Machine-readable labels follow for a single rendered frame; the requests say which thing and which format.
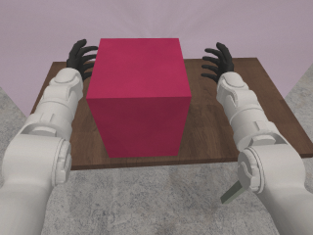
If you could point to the robot left forearm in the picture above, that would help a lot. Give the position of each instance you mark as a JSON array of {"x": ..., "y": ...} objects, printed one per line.
[{"x": 56, "y": 109}]

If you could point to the left robot hand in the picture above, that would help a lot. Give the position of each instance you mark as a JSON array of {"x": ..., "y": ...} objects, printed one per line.
[{"x": 76, "y": 59}]

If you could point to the table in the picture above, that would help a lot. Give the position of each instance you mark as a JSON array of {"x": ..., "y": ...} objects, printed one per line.
[{"x": 208, "y": 137}]

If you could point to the carton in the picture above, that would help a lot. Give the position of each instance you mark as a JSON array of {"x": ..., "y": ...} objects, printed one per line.
[{"x": 139, "y": 96}]

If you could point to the robot left upper arm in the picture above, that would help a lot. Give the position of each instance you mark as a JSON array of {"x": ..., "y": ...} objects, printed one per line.
[{"x": 34, "y": 165}]

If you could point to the robot right forearm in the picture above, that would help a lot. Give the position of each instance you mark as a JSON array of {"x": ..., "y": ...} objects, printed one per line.
[{"x": 250, "y": 125}]

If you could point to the right robot hand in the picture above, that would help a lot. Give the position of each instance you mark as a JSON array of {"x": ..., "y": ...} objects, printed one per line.
[{"x": 224, "y": 62}]

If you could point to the robot right upper arm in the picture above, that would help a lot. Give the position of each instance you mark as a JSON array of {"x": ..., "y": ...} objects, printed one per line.
[{"x": 275, "y": 174}]

